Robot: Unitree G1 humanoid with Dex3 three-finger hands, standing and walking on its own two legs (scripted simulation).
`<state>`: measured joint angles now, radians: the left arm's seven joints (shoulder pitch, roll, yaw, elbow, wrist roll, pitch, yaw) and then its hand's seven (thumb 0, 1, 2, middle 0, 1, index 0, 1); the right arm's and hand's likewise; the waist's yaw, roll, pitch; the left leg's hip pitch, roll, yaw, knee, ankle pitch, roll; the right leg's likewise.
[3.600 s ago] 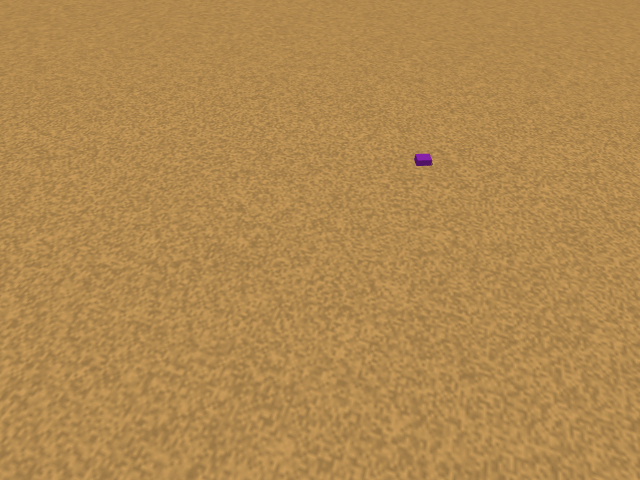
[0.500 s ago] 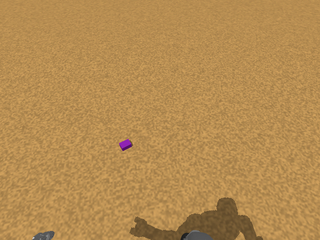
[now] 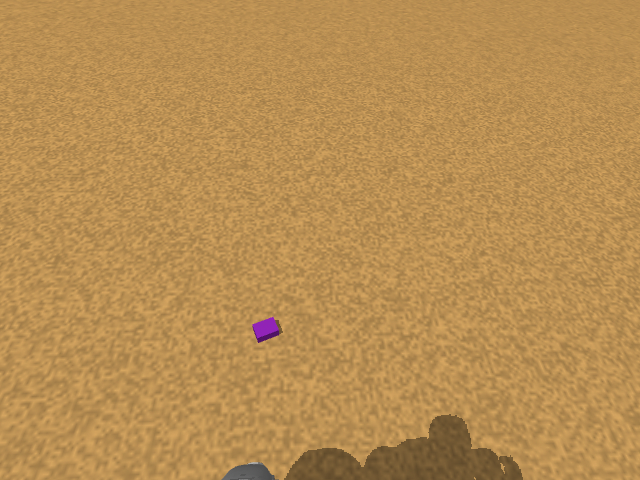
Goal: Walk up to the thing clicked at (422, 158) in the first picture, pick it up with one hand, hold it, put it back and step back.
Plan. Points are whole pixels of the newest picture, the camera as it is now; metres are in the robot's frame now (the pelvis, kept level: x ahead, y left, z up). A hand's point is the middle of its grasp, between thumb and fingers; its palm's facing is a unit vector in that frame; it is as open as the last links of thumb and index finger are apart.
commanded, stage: walk up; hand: left
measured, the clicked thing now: (265, 329) +0.66 +0.20 -0.74
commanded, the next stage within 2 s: stand in 1.90 s
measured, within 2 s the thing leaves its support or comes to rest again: neither
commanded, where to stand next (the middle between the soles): +0.28 -0.01 m, yaw -1 degrees
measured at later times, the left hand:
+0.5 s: hand (160, 398) +0.23 +0.25 -0.11, palm faces -0.02 -0.90 -0.43, open 7.4 cm
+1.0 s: hand (179, 364) +0.30 +0.25 -0.15, palm faces -0.01 -0.94 -0.34, open 7.4 cm
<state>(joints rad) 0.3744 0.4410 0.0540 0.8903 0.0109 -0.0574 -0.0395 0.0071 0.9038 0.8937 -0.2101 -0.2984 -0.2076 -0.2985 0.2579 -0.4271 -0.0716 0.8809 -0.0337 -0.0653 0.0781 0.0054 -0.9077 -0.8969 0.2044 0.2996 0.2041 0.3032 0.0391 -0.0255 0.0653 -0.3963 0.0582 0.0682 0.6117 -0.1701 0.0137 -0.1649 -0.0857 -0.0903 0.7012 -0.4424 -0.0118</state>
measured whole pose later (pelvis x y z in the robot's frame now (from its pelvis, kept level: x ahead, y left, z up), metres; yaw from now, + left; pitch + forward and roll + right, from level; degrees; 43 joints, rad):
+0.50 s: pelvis +0.16 -0.03 +0.01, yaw +0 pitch -3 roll +1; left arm 0.26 0.39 0.04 0.88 0.01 -0.08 -0.02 0.00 0.91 0.89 -0.21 -0.30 -0.21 -0.30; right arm 0.29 -0.43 -0.04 0.88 0.00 -0.01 0.03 0.01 -0.91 -0.90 0.20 0.30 0.20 0.30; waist 0.01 0.06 0.10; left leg -0.37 0.03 0.01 1.01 -0.51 0.03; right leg -0.35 -0.05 -0.06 0.62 -0.23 -0.02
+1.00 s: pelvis +0.21 -0.01 +0.01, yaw +0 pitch -2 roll -1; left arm 0.10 0.37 -0.01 1.08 -0.01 -0.02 0.00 0.01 0.91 0.89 -0.21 -0.30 -0.21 -0.30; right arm 0.06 -0.36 0.01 1.06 0.00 -0.01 0.02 0.00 -0.91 -0.90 0.21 0.30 0.21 0.30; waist 0.01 -0.01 0.08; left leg -0.29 0.05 0.02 0.57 -0.24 -0.02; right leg -0.24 -0.05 -0.06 0.56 -0.28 0.03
